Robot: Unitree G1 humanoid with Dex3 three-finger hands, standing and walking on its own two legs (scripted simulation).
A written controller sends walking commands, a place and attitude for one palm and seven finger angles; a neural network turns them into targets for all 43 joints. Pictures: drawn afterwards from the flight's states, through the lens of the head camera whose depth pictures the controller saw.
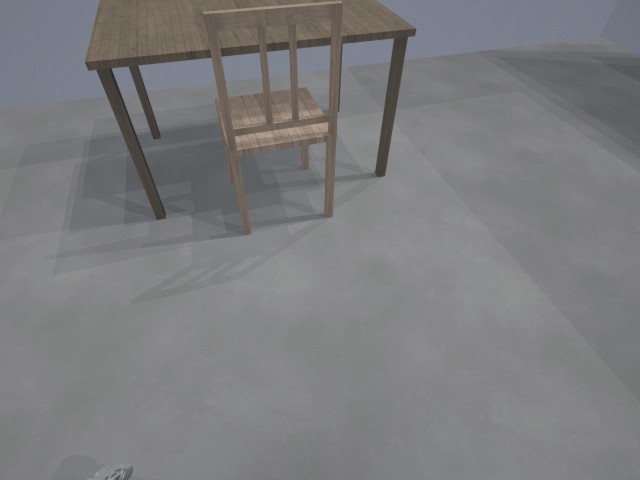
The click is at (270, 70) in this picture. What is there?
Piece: chair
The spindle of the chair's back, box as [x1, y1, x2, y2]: [257, 27, 272, 123]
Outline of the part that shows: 257,28 266,121 267,123 272,123 264,27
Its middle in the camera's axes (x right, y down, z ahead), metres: -0.19 -0.53 +1.28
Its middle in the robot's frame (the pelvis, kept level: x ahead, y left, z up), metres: +1.30 +0.25 -0.08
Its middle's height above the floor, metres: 0.69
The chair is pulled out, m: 0.00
